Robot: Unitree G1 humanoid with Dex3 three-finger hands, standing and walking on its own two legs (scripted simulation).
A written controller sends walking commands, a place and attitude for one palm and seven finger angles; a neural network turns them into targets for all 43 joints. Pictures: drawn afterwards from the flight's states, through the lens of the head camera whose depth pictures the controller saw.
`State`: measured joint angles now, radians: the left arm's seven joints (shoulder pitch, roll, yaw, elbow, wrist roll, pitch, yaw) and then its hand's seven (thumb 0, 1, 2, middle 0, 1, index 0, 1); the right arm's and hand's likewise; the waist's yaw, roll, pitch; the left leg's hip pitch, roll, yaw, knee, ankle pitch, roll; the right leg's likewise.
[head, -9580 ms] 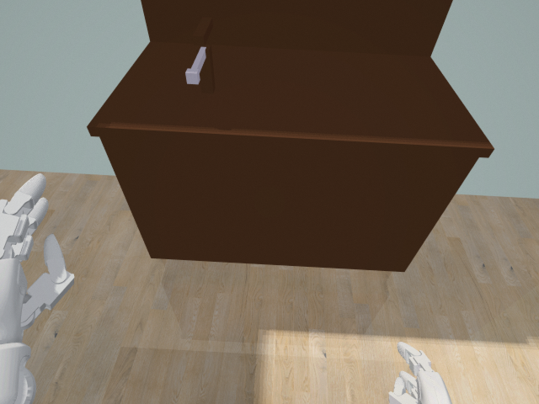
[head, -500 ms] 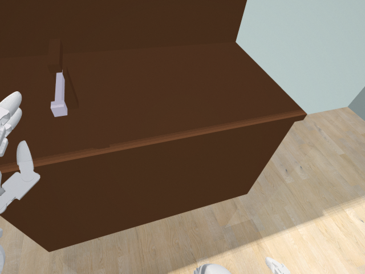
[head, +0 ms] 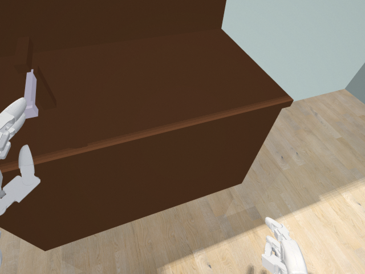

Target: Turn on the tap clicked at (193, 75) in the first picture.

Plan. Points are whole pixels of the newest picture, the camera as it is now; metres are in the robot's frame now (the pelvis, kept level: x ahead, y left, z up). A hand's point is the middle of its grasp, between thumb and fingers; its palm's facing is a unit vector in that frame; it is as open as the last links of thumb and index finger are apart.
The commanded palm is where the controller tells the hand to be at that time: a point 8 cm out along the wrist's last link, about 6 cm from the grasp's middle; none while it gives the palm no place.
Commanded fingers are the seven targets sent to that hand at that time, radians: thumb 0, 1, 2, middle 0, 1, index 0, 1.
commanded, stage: come to a stop and stand still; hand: left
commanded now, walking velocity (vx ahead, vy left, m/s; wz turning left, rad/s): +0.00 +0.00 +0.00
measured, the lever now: (28, 109) +0.42 +0.39 +0.10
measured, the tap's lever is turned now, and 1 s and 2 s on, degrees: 0 0 0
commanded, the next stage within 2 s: look again from close up in 0.42 s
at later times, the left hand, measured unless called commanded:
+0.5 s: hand (29, 165) +0.24 +0.26 +0.17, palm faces +0.38 -0.84 -0.40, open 7.4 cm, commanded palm +0.18 +0.29 +0.18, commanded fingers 0.00 0.90 0.90 -0.20 -0.30 -0.20 -0.30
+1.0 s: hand (7, 181) +0.22 +0.29 +0.16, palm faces +0.41 -0.84 -0.35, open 7.4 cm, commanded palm +0.16 +0.32 +0.18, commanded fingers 0.00 0.90 0.90 -0.20 -0.30 -0.20 -0.30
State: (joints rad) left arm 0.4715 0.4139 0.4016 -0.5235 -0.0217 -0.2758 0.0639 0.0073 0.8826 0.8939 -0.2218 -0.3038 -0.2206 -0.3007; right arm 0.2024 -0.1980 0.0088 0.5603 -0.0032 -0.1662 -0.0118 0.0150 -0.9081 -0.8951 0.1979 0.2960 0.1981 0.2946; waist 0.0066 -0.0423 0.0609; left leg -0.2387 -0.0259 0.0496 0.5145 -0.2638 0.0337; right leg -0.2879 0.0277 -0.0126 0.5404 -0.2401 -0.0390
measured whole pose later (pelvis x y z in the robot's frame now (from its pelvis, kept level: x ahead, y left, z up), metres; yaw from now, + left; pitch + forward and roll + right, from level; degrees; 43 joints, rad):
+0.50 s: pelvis +0.02 +0.01 +0.01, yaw +1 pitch +0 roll -1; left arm 0.43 0.39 0.37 -0.45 -0.05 -0.19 0.10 0.01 0.89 0.89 -0.22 -0.30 -0.22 -0.30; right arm 0.21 -0.20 0.03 0.55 -0.01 -0.10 -0.04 0.01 -0.91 -0.89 0.20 0.30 0.20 0.29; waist 0.00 -0.01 0.01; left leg -0.18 -0.01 0.03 0.41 -0.23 0.03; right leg -0.19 0.04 -0.03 0.35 -0.17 -0.03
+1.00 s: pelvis +0.00 +0.04 +0.01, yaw +1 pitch +0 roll -1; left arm 0.41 0.35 0.33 -0.40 -0.03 -0.18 0.11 0.01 0.89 0.90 -0.21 -0.30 -0.21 -0.30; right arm 0.22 -0.19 0.04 0.56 -0.01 -0.09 -0.05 0.01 -0.91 -0.89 0.20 0.30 0.20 0.30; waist 0.03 -0.02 0.01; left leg -0.19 -0.06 0.04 0.38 -0.20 0.07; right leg -0.20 0.00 -0.02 0.34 -0.14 0.01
